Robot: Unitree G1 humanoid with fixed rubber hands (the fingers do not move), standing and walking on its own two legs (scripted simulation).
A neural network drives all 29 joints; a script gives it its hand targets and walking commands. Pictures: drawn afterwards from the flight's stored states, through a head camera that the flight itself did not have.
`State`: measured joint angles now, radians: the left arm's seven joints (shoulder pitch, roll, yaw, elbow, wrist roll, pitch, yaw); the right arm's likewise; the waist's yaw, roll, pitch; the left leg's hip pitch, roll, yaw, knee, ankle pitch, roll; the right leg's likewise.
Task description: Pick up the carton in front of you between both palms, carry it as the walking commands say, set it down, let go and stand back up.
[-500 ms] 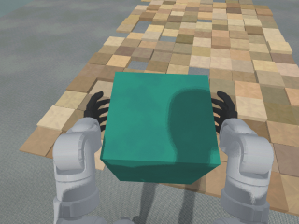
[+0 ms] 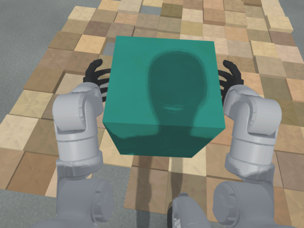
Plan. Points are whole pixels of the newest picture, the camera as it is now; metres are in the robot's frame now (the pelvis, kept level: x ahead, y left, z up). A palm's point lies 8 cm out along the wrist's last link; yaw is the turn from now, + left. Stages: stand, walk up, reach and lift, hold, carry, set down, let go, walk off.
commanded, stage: carry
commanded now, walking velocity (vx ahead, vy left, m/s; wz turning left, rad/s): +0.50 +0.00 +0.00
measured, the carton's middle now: (159, 106) +0.41 -0.01 +0.06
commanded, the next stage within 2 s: none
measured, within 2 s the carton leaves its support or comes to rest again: neither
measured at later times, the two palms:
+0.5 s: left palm out of the picture +0.75 +0.20 +0.21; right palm out of the picture +0.77 -0.10 +0.21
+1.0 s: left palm out of the picture +1.00 +0.15 +0.14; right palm out of the picture +1.02 -0.14 +0.14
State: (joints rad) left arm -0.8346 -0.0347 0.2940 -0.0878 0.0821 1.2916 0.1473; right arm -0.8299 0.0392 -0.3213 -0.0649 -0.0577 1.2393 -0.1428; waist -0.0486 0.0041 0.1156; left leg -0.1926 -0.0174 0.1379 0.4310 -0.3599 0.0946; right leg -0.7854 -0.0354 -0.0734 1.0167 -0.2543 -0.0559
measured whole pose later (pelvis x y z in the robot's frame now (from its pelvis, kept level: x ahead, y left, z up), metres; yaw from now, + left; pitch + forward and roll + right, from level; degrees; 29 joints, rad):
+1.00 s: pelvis +0.69 +0.00 +0.02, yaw +2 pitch +5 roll -1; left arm -0.49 -0.17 0.23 -0.18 0.16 1.27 0.11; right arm -0.51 0.09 -0.27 -0.14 -0.09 1.25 -0.09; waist 0.00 0.02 -0.04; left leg -0.30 -0.02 0.02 1.07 -0.45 0.01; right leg -0.49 0.04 -0.18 0.54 -0.15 -0.11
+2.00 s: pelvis +1.25 -0.01 +0.02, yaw +2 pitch +5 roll +3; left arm -0.63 -0.02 0.22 0.15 0.07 1.22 0.12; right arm -0.69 -0.01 -0.19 0.19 -0.04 1.22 -0.14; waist 0.01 0.00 -0.03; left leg -0.53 0.03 0.07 1.25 -0.45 0.01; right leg -0.36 -0.02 -0.13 0.51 -0.25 -0.09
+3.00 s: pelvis +1.88 -0.07 +0.02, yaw +0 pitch +6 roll +1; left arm -0.61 -0.03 0.21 0.01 0.03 1.20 0.15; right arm -0.65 0.03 -0.21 0.01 -0.08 1.21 -0.13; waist 0.07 0.02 0.00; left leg -0.72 0.04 0.07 0.85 -0.33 0.02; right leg -0.21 0.02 -0.08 0.43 -0.51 -0.07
